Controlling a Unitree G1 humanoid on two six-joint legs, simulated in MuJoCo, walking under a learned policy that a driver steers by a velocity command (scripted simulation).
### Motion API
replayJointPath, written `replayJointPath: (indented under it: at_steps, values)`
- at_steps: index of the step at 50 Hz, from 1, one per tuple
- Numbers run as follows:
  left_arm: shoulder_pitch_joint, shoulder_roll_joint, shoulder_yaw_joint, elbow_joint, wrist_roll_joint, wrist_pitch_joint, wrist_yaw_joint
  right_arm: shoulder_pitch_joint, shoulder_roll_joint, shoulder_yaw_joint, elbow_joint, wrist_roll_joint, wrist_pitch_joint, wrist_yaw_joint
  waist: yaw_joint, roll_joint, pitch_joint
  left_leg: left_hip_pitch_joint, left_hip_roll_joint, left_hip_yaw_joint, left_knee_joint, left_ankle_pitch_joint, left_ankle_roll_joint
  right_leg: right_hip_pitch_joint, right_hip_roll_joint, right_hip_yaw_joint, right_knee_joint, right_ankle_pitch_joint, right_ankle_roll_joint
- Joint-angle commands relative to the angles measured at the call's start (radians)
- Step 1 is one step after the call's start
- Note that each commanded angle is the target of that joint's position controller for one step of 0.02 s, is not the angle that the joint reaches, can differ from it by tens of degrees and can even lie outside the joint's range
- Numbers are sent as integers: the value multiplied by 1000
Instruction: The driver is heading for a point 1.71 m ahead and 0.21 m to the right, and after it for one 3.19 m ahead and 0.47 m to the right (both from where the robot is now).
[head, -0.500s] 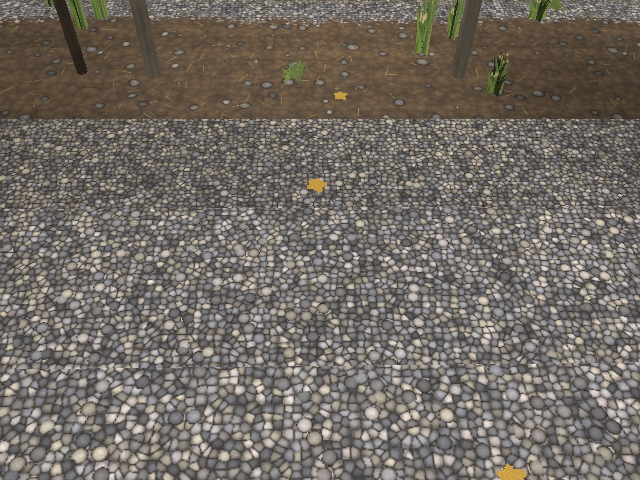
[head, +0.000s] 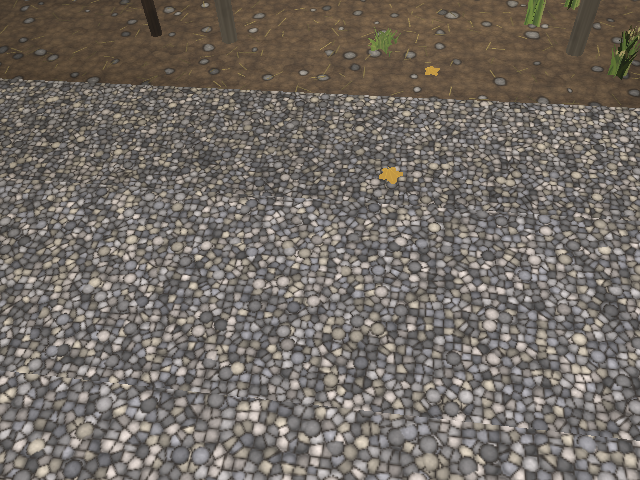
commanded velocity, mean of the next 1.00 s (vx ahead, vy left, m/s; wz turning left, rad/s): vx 0.01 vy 0.00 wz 0.03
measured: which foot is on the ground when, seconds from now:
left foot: up 0.00-0.24, down 0.26-1.00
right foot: down 0.00-1.00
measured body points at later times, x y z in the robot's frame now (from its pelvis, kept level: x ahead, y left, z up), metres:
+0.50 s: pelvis +0.05 +0.00 +0.01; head +0.04 +0.01 +0.46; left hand +0.04 +0.22 -0.15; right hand +0.07 -0.23 -0.14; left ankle +0.05 +0.11 -0.73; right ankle +0.08 -0.07 -0.73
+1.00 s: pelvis +0.07 +0.01 +0.01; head +0.07 +0.01 +0.46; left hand +0.05 +0.22 -0.15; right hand +0.04 -0.19 -0.15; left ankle +0.05 +0.11 -0.73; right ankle +0.08 -0.07 -0.73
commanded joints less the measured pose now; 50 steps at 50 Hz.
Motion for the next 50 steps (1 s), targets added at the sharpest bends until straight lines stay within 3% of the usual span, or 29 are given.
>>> replayJointPath:
  at_steps: [1,2,3,4,6,9,12,13,14,15,16,20,23,30,50]
  values:
    - [21,138,7,-80,31,-31,25,39,-102,-18,-47,-33,25,29,-19,-76,-104,36,68,-48,-270,309,-10,-53,-403,328,-162,546,-210]
    - [64,144,5,-52,16,-33,21,7,-71,-12,-61,-18,23,41,-25,-71,-57,85,82,-31,-504,403,-32,-120,-320,229,-177,522,-177]
    - [93,123,-3,-30,11,-28,16,57,-32,-3,-33,-20,20,48,-29,-126,-101,138,78,9,-636,435,-43,-70,-264,186,-167,520,-150]
    - [97,106,-9,-25,9,-22,11,86,-1,9,-12,-18,17,51,-35,-189,-125,182,86,40,-805,438,-49,-25,-231,151,-156,516,-115]
    - [120,109,-7,-23,7,-6,3,35,14,17,1,8,26,48,-2,-272,-148,278,71,82,-965,389,-46,8,-222,170,-173,396,-72]
    - [146,126,1,-36,7,32,-5,-50,-24,9,-6,14,38,49,36,-219,-67,343,81,87,-1102,355,-25,-72,-252,283,-270,-268,-50]
    - [179,124,-2,-33,19,54,0,-42,-22,9,12,5,9,42,26,-122,23,469,105,62,-1359,371,12,-156,-255,342,-283,-492,-13]
    - [209,115,-3,-24,16,49,0,-9,-29,9,25,-2,-8,34,27,-98,16,544,161,8,-1409,393,23,-173,-247,344,-275,-467,18]
    - [253,90,-6,-19,-2,38,-4,-9,-62,5,28,-6,-24,26,54,-28,12,559,258,-110,-1417,410,54,-161,-192,283,-236,-353,51]
    - [242,96,0,-2,-10,37,-5,-39,-36,8,42,1,-30,29,63,26,38,379,274,-138,-1469,332,70,-33,-123,186,-186,-206,60]
    - [213,101,6,6,-3,37,-6,-46,1,18,46,5,-39,33,62,10,36,279,257,-120,-1503,299,55,102,-124,176,-146,-111,52]
    - [219,84,8,37,11,43,-13,-38,-6,10,72,23,-49,30,76,-10,15,259,199,-53,-1490,339,22,185,-151,189,-128,-113,31]
    - [195,79,8,56,9,43,-7,-8,4,9,89,19,-48,31,65,-46,19,288,198,-46,-1476,380,28,169,-152,190,-138,-116,29]
    - [167,64,6,105,6,40,3,49,18,14,140,17,-54,26,60,-60,20,316,198,-36,-1473,445,29,215,-155,180,-128,-47,22]
    - [128,29,-2,199,3,39,18,89,64,15,219,15,-47,16,50,-58,53,397,192,-17,-1473,513,24,211,-161,174,-122,10,26]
